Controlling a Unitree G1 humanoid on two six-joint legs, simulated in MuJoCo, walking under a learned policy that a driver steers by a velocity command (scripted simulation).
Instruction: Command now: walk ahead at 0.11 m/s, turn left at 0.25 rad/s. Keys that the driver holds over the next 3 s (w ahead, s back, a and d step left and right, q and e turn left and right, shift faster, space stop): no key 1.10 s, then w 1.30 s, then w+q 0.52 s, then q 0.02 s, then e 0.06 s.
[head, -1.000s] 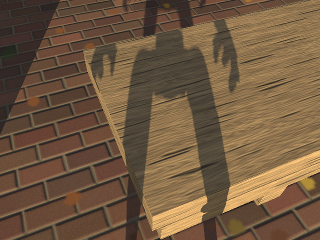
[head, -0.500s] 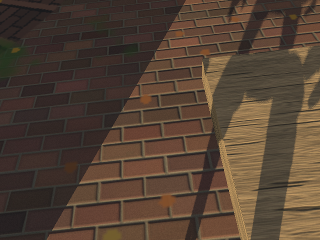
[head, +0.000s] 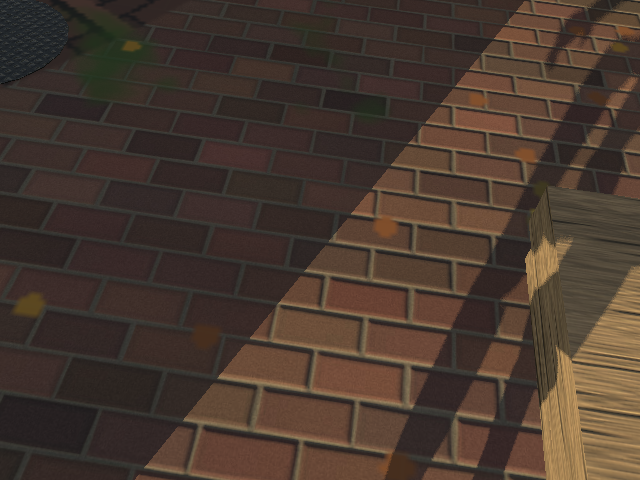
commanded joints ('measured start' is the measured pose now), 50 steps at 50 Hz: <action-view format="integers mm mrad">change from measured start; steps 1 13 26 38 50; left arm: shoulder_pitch -18 42 -11 -22 -22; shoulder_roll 54 53 60 67 64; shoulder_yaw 15 3 14 26 32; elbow -36 18 78 192 275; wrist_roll -3 6 -5 -10 -10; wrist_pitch -7 7 13 39 48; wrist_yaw -18 -10 16 32 47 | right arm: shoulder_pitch -21 5 1 19 19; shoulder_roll -175 -112 -90 -74 -57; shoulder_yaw -52 -32 -35 -35 -28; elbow -33 35 117 178 256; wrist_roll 1 -6 -15 -10 -11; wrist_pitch -7 48 16 20 17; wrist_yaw -22 -14 -6 -10 -12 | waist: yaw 8 23 33 28 32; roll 170 -109 91 63 67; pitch -115 -176 -84 -53 -30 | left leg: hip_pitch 65 -199 -55 -33 -43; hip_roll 215 56 87 83 73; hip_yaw -87 -78 -47 -36 -21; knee -68 384 13 1 -34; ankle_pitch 694 -373 183 281 205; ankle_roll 139 -92 -23 -14 -13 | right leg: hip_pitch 124 539 445 482 487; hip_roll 11 -283 -25 -18 -15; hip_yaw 15 396 40 38 39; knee -189 -507 -362 -360 -384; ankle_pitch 143 393 253 286 233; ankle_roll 5 -310 -83 -56 -47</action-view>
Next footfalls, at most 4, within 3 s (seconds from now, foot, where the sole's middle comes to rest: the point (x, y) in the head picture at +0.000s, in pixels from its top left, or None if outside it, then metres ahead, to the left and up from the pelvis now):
0.16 right None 0.20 -0.11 -0.78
0.36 left None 0.09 0.13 -0.78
1.86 left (239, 424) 0.58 0.13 -0.78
2.40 right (340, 302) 0.89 -0.09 -0.78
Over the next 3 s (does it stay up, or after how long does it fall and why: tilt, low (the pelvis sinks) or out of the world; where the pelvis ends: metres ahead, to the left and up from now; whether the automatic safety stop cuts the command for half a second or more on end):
stays up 1.04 0.06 -0.03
